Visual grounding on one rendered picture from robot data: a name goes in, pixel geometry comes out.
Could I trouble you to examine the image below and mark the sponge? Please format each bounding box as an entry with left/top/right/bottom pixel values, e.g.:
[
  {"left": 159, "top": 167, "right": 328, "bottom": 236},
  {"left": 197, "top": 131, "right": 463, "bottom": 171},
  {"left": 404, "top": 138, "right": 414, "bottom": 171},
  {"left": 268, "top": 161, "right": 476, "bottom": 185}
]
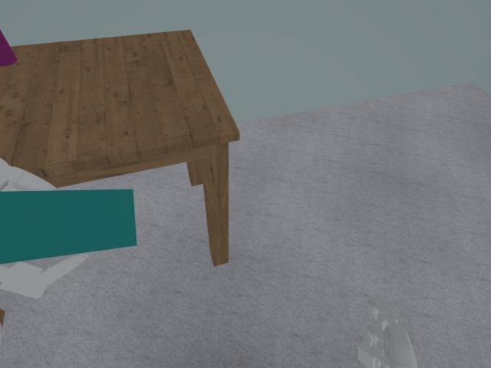
[{"left": 0, "top": 189, "right": 137, "bottom": 264}]

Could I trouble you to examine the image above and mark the table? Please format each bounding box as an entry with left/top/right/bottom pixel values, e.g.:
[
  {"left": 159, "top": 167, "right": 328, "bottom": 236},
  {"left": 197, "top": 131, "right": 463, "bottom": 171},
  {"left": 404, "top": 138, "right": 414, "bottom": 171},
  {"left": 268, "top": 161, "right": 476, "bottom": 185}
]
[{"left": 0, "top": 30, "right": 240, "bottom": 326}]

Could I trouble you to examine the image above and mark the left robot hand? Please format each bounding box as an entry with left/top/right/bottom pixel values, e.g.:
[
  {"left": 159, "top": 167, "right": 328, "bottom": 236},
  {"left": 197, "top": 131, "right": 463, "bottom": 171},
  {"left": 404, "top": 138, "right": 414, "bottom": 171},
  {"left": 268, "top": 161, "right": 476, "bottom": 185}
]
[{"left": 0, "top": 158, "right": 89, "bottom": 299}]

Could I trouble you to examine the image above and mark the right robot hand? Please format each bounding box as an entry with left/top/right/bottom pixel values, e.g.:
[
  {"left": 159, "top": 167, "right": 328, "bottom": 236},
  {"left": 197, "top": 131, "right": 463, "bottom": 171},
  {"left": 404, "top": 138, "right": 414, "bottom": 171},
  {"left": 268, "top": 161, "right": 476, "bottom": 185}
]
[{"left": 358, "top": 300, "right": 417, "bottom": 368}]

